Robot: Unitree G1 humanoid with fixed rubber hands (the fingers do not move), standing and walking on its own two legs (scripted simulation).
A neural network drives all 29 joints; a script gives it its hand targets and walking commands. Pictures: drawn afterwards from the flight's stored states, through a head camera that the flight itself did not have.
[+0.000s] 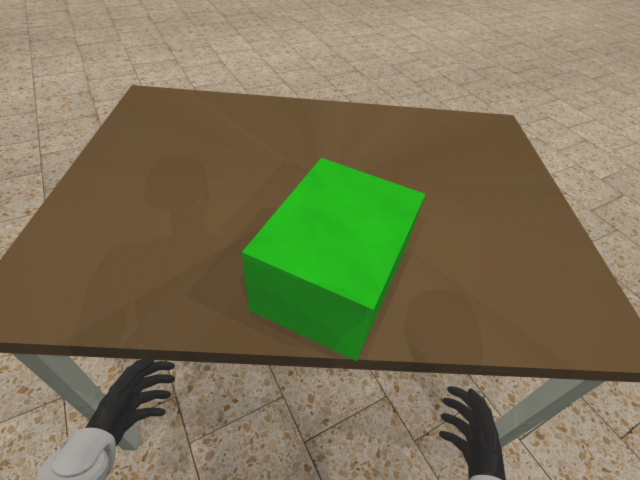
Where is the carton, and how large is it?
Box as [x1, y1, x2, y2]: [242, 158, 424, 360]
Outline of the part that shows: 321,158 242,251 248,306 250,310 356,360 402,256 424,194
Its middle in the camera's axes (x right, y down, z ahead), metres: +0.02 +0.02 +0.62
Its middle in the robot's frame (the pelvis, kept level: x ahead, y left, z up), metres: +0.44 -0.01 +0.01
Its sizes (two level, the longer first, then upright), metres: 0.246 0.188 0.144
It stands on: a table, 0.71 m high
